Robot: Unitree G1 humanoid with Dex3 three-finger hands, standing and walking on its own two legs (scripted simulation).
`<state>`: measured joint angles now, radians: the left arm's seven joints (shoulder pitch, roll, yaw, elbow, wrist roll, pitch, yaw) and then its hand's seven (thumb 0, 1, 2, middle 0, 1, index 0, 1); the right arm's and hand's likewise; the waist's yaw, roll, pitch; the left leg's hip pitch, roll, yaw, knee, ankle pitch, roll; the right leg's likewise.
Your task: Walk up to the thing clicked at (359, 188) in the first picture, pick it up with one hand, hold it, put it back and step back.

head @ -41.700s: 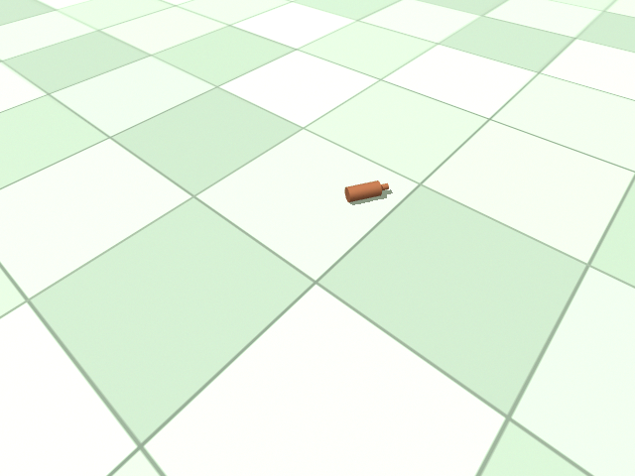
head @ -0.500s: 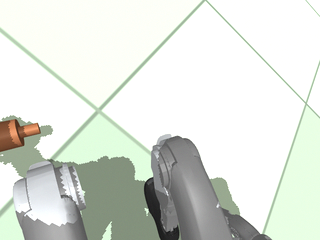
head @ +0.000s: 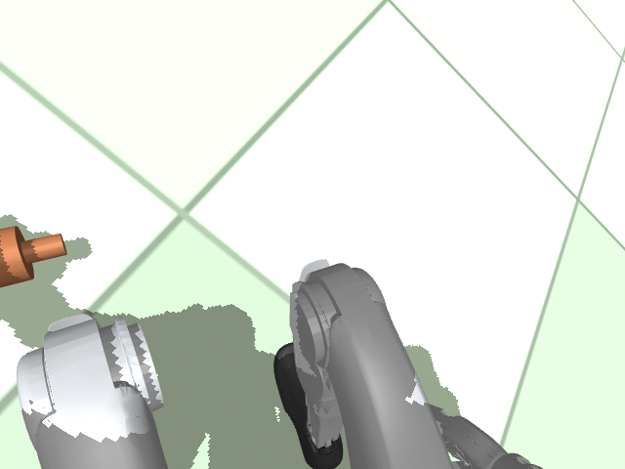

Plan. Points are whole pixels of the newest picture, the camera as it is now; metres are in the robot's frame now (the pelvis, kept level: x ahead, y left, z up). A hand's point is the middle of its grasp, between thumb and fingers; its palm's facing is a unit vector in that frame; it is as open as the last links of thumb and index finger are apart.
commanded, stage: open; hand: left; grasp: from above
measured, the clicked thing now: out of the picture +0.40 +0.32 -0.25
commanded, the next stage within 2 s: withdraw in 0.60 s
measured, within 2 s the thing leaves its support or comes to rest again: neither
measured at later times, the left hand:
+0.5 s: hand out of the picture +0.38 +0.34 -0.23, palm faces -0.41 -0.18 -0.89, open 13.7 cm
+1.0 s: hand out of the picture +0.40 +0.36 -0.19, palm faces -0.30 -0.14 -0.94, open 13.8 cm
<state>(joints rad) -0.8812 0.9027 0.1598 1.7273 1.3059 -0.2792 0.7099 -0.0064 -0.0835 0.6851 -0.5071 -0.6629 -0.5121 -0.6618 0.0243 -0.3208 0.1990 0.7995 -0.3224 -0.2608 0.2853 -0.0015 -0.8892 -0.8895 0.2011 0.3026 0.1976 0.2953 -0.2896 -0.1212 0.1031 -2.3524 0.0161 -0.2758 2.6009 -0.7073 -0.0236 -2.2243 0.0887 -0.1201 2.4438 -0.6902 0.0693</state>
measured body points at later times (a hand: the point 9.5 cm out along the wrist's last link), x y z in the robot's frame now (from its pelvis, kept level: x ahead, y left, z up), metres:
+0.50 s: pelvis +0.00 +0.00 +0.00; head +0.23 +0.13 +0.36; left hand +0.40 +0.35 -0.18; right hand +0.09 -0.26 -0.07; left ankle +0.07 +0.13 -0.25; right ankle +0.11 -0.13 -0.25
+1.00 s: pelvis +0.00 +0.00 +0.01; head +0.22 +0.13 +0.38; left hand +0.41 +0.37 -0.13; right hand +0.10 -0.26 -0.07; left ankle +0.07 +0.13 -0.25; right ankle +0.11 -0.13 -0.25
